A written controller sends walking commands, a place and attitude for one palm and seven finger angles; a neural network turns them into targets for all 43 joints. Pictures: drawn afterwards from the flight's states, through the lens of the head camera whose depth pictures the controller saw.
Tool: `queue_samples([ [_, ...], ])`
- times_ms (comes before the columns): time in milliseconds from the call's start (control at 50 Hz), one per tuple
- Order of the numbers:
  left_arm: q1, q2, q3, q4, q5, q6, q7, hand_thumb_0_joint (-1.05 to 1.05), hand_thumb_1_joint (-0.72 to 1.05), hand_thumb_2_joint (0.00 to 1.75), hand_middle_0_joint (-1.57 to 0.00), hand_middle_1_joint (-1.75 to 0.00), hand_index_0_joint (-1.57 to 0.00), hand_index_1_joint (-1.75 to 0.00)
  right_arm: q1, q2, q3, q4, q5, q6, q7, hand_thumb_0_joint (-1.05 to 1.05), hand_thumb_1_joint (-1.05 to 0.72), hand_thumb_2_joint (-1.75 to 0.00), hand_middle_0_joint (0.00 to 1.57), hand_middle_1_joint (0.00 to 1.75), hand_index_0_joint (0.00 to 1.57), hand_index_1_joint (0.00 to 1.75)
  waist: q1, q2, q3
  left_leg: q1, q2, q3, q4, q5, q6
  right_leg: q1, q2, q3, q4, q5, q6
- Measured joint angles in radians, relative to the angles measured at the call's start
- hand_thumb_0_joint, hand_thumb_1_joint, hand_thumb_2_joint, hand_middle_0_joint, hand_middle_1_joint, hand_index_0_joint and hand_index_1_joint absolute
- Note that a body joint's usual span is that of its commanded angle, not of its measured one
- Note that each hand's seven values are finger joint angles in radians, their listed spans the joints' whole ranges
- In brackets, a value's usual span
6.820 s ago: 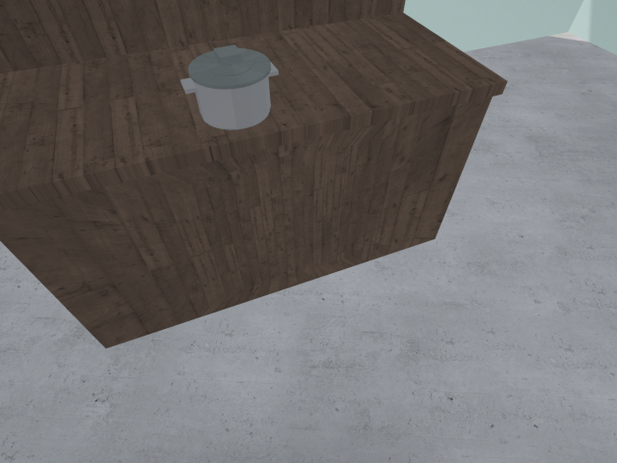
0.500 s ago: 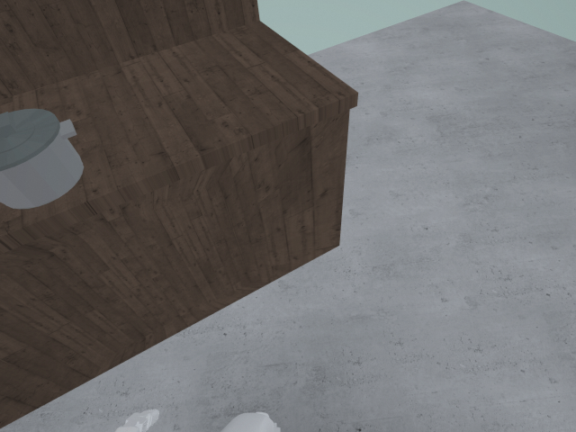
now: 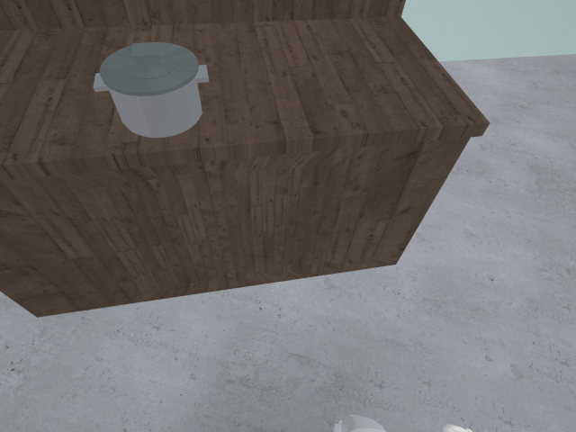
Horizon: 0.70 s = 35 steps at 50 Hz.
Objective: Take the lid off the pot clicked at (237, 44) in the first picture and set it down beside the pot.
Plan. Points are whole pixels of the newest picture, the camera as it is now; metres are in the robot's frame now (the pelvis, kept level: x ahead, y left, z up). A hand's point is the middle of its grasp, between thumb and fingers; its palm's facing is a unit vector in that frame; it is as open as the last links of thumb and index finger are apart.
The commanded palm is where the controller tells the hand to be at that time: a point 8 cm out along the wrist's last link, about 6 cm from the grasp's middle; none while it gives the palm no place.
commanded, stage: turn to face it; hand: left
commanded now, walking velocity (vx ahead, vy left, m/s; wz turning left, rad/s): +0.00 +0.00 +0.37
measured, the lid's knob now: (146, 53) +0.73 +0.34 +0.11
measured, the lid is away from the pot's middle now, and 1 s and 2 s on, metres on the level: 0.01 0.01 0.01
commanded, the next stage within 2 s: take the last steps up to it in 0.30 s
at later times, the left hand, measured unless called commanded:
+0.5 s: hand out of the picture +0.02 +0.16 -0.14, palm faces +0.23 -0.94 -0.26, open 7.4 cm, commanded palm none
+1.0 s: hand out of the picture +0.13 +0.22 -0.16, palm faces +0.24 -0.95 -0.21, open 7.4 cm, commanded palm none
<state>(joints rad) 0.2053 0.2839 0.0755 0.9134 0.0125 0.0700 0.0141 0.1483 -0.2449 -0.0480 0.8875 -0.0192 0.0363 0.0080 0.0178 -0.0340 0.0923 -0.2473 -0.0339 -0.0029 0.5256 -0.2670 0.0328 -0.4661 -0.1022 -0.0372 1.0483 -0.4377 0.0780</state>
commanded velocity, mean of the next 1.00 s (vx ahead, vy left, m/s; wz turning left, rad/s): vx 0.18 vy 0.01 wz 0.14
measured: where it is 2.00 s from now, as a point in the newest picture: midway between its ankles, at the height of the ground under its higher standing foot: (274, 404)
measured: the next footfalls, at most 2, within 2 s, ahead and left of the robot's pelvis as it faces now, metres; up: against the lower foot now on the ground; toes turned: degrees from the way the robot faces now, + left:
right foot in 0.20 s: +0.07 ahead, -0.13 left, +0.00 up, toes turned +2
left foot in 0.66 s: +0.00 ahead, +0.10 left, +0.00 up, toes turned +16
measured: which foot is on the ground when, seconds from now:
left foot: down 0.00-0.20, up 0.22-0.64, down 0.66-1.00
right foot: up 0.00-0.18, down 0.20-0.66, up 0.68-1.00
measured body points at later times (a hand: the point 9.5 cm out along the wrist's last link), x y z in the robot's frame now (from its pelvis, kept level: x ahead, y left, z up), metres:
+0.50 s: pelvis +0.01 -0.04 +0.01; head +0.05 -0.06 +0.46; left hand +0.01 +0.21 -0.12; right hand +0.12 -0.27 -0.15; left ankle -0.05 +0.10 -0.68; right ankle +0.03 -0.13 -0.73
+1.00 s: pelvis +0.12 +0.02 +0.00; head +0.15 +0.02 +0.45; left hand +0.12 +0.27 -0.15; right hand +0.11 -0.21 -0.16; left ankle -0.04 +0.09 -0.73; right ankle +0.24 -0.07 -0.71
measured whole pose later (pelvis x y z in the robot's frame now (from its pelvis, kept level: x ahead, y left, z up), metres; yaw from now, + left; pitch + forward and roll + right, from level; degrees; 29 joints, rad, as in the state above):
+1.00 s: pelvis +0.12 +0.02 +0.00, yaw +14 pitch +1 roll +1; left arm 0.20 0.20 0.05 1.01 0.02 0.01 -0.03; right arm 0.42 -0.15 -0.02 1.11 -0.02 -0.05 -0.02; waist -0.02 -0.01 0.05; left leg 0.08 -0.04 0.04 0.27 -0.36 0.03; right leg -0.54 -0.09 -0.09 0.77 -0.24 0.00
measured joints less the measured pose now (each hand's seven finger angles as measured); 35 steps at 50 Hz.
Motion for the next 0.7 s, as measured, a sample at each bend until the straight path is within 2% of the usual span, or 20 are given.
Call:
queue_samples([
  [140,-0.021,-0.029,-0.015,-0.021,-0.003,-0.012,0.000,0.01,0.91,0.90,-0.20,-0.30,-0.20,-0.30,0.023,0.009,0.001,0.018,-0.004,0.013,0.001,0.01,-0.90,-0.90,0.20,0.30,0.21,0.30,-0.020,0.043,-0.012,0.008,-0.015,-0.060,-0.025,0.019,-0.014,0.076,0.047,0.012,-0.249,0.022,-0.009],
  [180,-0.020,-0.039,-0.021,-0.028,-0.005,-0.023,0.001,0.01,0.91,0.90,-0.20,-0.30,-0.20,-0.30,0.032,0.010,0.000,0.024,-0.001,0.017,0.001,0.01,-0.90,-0.90,0.20,0.30,0.21,0.30,-0.023,0.055,-0.017,-0.004,-0.020,-0.075,0.001,0.006,-0.026,0.132,0.065,0.003,-0.365,0.083,-0.015],
  [200,-0.015,-0.042,-0.024,-0.032,-0.005,-0.032,0.002,0.01,0.91,0.90,-0.20,-0.30,-0.20,-0.30,0.037,0.011,-0.002,0.028,0.002,0.019,0.001,0.01,-0.90,-0.90,0.20,0.30,0.21,0.30,-0.022,0.056,-0.022,-0.016,-0.025,-0.081,0.025,-0.007,-0.034,0.167,0.069,-0.001,-0.443,0.133,-0.029],
  [220,-0.016,-0.054,-0.027,-0.031,-0.001,-0.042,0.004,0.01,0.91,0.90,-0.20,-0.30,-0.20,-0.30,0.037,0.006,-0.005,0.033,0.006,0.020,0.002,0.01,-0.90,-0.90,0.20,0.30,0.21,0.30,-0.022,0.075,-0.020,-0.035,-0.018,-0.088,0.067,-0.024,-0.034,0.175,0.079,-0.013,-0.459,0.155,-0.067],
  [260,-0.010,-0.074,-0.038,-0.035,0.004,-0.053,0.004,0.01,0.91,0.90,-0.20,-0.30,-0.20,-0.30,0.040,0.000,-0.015,0.043,0.006,0.031,0.000,0.01,-0.90,-0.90,0.20,0.30,0.21,0.30,-0.026,0.095,-0.020,-0.098,-0.025,-0.091,0.238,-0.162,-0.038,0.179,0.076,-0.040,-0.453,0.150,-0.108],
  [320,0.008,-0.097,-0.043,-0.033,0.004,-0.054,0.007,0.01,0.90,0.90,-0.20,-0.30,-0.20,-0.30,0.043,-0.004,-0.024,0.060,0.003,0.042,0.007,0.01,-0.90,-0.90,0.20,0.30,0.20,0.30,-0.023,0.097,-0.023,-0.179,-0.021,-0.065,0.497,-0.186,-0.047,0.208,0.063,-0.063,-0.501,0.161,-0.118],
  [380,0.021,-0.109,-0.045,-0.021,0.007,-0.054,0.009,0.01,0.90,0.90,-0.21,-0.30,-0.20,-0.30,0.047,-0.002,-0.025,0.072,0.002,0.042,0.012,0.01,-0.91,-0.90,0.20,0.30,0.20,0.30,-0.023,0.085,-0.024,-0.195,0.007,-0.038,0.568,-0.151,-0.063,0.232,0.049,-0.080,-0.549,0.183,-0.119],
  [480,0.042,-0.112,-0.045,0.008,0.013,-0.066,0.003,0.01,0.90,0.90,-0.21,-0.30,-0.21,-0.30,0.044,0.006,-0.019,0.097,0.003,0.040,0.011,0.01,-0.91,-0.90,0.20,0.30,0.20,0.30,-0.005,0.056,-0.022,-0.123,0.037,-0.007,0.400,-0.174,-0.074,0.252,0.029,-0.102,-0.592,0.201,-0.114],
  [580,0.083,-0.095,-0.034,0.056,0.017,-0.079,-0.007,0.01,0.90,0.90,-0.21,-0.30,-0.21,-0.30,0.037,0.019,-0.009,0.110,0.001,0.020,0.019,0.01,-0.91,-0.90,0.20,0.30,0.20,0.30,0.024,0.031,-0.038,-0.043,0.045,0.033,0.218,-0.186,-0.049,0.265,0.018,-0.126,-0.612,0.202,-0.098],
  [620,0.107,-0.081,-0.028,0.081,0.015,-0.076,-0.009,0.01,0.90,0.90,-0.21,-0.30,-0.21,-0.30,0.039,0.028,-0.003,0.106,0.000,0.003,0.019,0.01,-0.91,-0.90,0.20,0.30,0.20,0.30,0.031,0.019,-0.051,0.009,0.042,0.055,0.097,-0.147,-0.037,0.263,0.013,-0.132,-0.597,0.189,-0.088],
  [660,0.135,-0.072,-0.022,0.102,0.009,-0.065,-0.013,0.01,0.90,0.90,-0.21,-0.30,-0.21,-0.30,0.051,0.027,0.002,0.093,-0.003,-0.024,0.015,0.01,-0.91,-0.90,0.20,0.30,0.20,0.30,0.026,0.029,-0.071,0.065,0.046,0.046,-0.041,-0.105,-0.014,0.235,0.019,-0.141,-0.529,0.131,-0.078],
  [700,0.142,-0.057,-0.016,0.127,0.009,-0.044,-0.016,0.01,0.90,0.90,-0.21,-0.30,-0.20,-0.30,0.062,0.044,0.007,0.090,-0.007,-0.041,0.005,0.01,-0.91,-0.90,0.20,0.30,0.20,0.30,0.019,0.008,-0.070,0.066,0.032,0.050,-0.025,-0.063,-0.001,0.175,0.015,-0.099,-0.367,0.013,-0.081],
])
